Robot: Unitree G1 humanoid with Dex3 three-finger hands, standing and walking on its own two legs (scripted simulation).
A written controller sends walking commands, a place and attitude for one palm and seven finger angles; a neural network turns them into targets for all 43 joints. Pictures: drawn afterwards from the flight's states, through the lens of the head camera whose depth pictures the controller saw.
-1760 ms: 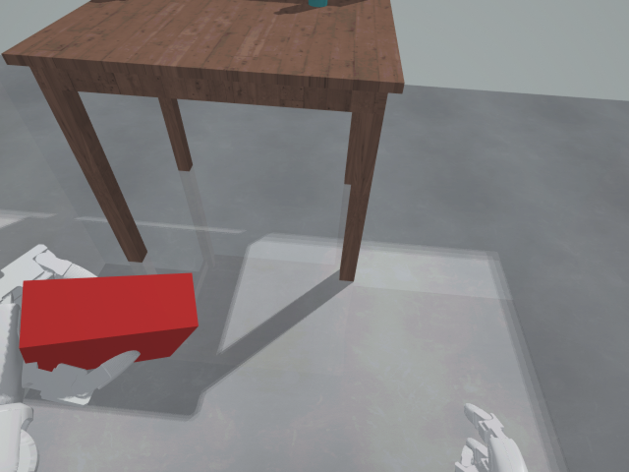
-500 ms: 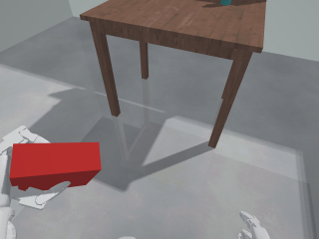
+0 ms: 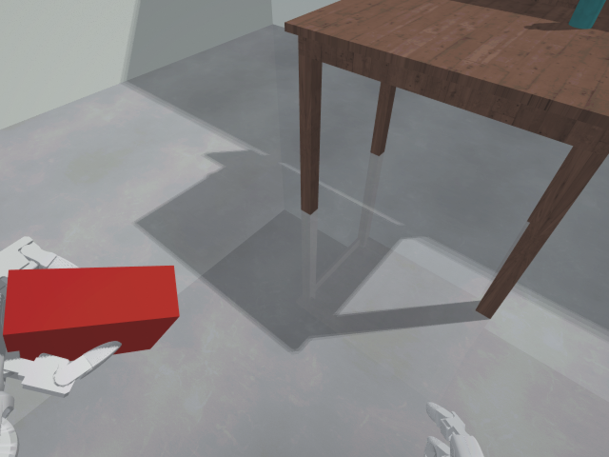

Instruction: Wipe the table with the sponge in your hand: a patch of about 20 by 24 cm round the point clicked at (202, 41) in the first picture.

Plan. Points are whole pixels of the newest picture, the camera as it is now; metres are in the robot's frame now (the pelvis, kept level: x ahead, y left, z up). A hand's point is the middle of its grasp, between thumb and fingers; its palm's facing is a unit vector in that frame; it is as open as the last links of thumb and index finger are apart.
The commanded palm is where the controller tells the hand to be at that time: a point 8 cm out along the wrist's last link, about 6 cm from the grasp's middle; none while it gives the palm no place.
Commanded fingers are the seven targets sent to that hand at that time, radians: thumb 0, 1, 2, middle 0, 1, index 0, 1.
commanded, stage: walk to a spot facing it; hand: left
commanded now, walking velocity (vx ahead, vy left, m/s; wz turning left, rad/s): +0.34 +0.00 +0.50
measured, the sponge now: (118, 315) +0.22 +0.21 +0.15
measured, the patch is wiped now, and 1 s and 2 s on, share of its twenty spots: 0.00 0.00 0.00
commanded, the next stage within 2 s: none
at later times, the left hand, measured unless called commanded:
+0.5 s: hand (62, 308) +0.22 +0.26 +0.17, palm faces +0.63 -0.65 -0.42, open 9.6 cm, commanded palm +0.16 +0.28 +0.18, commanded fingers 0.00 0.10 1.30 -1.20 -1.60 -1.20 -1.60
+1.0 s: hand (97, 237) +0.31 +0.27 +0.16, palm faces +0.72 -0.53 -0.44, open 9.6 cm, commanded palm +0.26 +0.28 +0.18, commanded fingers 0.00 0.10 1.30 -1.20 -1.60 -1.20 -1.60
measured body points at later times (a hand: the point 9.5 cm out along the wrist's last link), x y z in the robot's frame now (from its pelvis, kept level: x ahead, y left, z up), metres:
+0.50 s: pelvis +0.08 -0.03 +0.00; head +0.11 -0.04 +0.45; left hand +0.18 +0.29 +0.19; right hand +0.30 -0.24 -0.09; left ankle +0.13 +0.12 -0.70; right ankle +0.01 -0.10 -0.74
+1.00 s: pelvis +0.21 -0.04 -0.01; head +0.23 -0.06 +0.43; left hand +0.27 +0.29 +0.18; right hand +0.42 -0.18 -0.13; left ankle +0.14 +0.09 -0.73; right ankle +0.27 -0.13 -0.74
